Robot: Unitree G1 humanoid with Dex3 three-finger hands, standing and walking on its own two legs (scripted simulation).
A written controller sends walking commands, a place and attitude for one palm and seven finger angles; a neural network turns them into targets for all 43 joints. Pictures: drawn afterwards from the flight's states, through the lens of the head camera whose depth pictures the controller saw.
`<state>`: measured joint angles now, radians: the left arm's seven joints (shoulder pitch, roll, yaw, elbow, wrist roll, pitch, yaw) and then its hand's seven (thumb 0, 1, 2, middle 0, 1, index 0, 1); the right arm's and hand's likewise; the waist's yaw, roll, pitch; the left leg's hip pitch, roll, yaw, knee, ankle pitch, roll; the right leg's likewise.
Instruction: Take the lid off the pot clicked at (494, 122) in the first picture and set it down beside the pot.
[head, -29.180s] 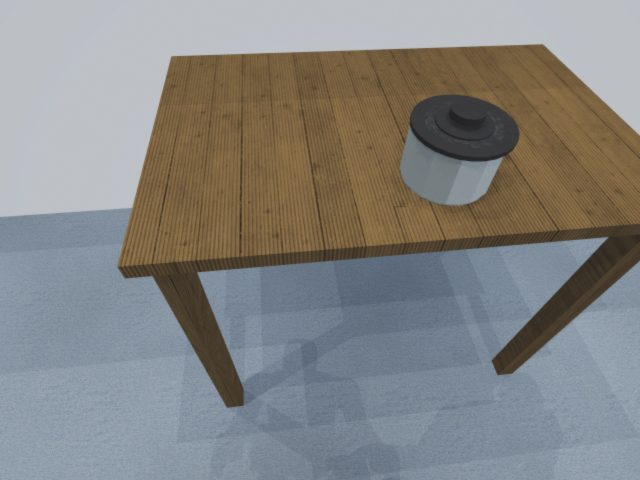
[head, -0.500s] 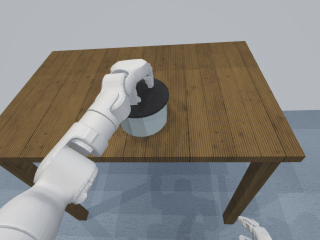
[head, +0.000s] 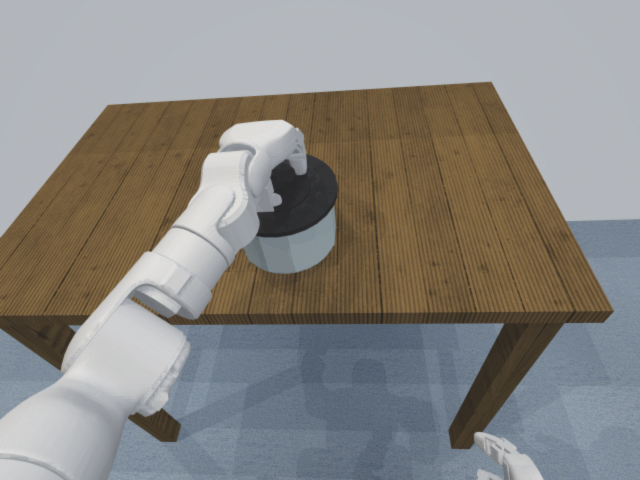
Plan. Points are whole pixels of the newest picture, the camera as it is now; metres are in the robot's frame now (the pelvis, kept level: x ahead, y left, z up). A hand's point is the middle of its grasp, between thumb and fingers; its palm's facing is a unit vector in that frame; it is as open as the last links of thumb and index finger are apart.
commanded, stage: lift the lid straight up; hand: left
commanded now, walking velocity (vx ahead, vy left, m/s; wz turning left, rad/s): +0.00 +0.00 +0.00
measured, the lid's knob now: (276, 179) +0.48 +0.06 +0.14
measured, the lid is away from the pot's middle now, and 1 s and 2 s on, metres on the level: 0.01 0.01 0.03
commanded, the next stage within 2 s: move the lid sideways beside the pot in 1.90 s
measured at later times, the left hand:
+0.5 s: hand (269, 160) +0.44 +0.06 +0.20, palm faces -0.22 -0.03 -0.97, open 8.2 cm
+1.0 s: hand (264, 129) +0.45 +0.05 +0.23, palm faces -0.18 -0.04 -0.98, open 8.2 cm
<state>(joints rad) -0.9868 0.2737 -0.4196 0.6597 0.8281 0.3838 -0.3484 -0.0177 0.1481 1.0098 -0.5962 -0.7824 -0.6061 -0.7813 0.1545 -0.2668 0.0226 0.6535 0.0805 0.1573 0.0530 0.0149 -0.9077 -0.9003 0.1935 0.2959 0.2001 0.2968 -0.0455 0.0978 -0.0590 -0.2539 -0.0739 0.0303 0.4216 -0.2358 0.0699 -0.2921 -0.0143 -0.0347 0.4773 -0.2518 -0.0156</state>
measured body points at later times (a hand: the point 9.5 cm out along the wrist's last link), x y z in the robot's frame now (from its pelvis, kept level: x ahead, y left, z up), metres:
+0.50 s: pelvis +0.00 +0.00 +0.00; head +0.00 -0.05 +0.45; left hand +0.45 +0.06 +0.25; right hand +0.16 -0.23 -0.12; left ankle -0.01 +0.08 -0.74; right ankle -0.01 -0.11 -0.74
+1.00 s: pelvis -0.01 +0.00 +0.00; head +0.00 -0.05 +0.45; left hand +0.46 +0.06 +0.29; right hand +0.13 -0.24 -0.13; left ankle -0.01 +0.08 -0.74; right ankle -0.01 -0.11 -0.74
